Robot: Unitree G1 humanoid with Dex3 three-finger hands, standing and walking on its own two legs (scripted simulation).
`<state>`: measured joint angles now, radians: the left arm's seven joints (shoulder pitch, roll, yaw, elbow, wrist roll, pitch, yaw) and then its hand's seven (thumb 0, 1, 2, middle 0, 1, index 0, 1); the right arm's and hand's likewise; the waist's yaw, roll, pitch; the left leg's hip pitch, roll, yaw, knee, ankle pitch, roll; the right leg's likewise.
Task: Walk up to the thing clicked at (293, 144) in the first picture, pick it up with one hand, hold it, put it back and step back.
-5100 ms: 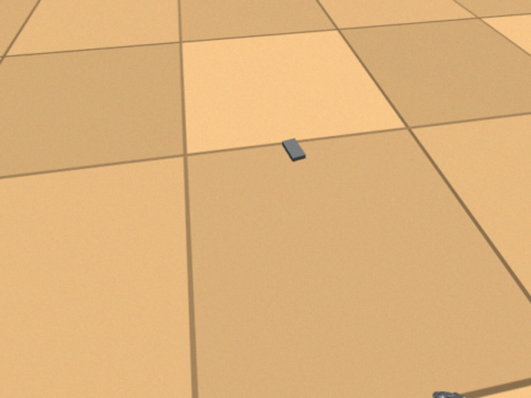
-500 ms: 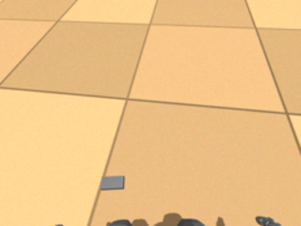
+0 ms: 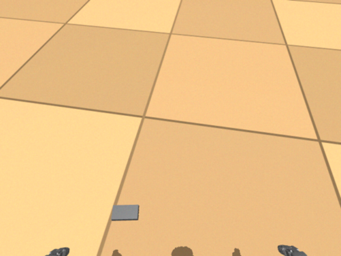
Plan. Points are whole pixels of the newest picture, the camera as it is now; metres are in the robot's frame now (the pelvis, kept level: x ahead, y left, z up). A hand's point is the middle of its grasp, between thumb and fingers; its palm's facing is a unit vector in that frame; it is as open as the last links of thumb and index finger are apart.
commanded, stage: walk up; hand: left
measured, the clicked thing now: (125, 212) +0.43 +0.25 -0.76
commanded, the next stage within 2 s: stand in 0.78 s
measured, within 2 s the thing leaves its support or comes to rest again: neither
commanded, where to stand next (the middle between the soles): +0.05 +0.00 m, yaw +1 degrees
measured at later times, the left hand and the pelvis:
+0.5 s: hand out of the picture +0.08 +0.26 -0.16, palm faces +0.02 -0.95 -0.32, open 7.4 cm; pelvis +0.01 +0.01 +0.00, yaw +1 degrees
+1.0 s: hand out of the picture +0.09 +0.26 -0.15, palm faces +0.01 -0.94 -0.34, open 7.4 cm; pelvis +0.02 +0.00 +0.01, yaw +1 degrees
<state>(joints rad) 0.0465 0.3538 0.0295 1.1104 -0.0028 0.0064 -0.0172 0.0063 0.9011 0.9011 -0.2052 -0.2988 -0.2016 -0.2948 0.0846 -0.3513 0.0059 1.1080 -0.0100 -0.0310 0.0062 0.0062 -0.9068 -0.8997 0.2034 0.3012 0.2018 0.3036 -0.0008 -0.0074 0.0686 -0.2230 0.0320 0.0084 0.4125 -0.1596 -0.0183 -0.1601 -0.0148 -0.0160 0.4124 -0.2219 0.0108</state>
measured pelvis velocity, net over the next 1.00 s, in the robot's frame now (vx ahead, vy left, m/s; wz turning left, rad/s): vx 0.02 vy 0.00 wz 0.02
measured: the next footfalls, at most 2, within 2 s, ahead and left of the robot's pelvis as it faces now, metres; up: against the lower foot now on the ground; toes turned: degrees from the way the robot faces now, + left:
none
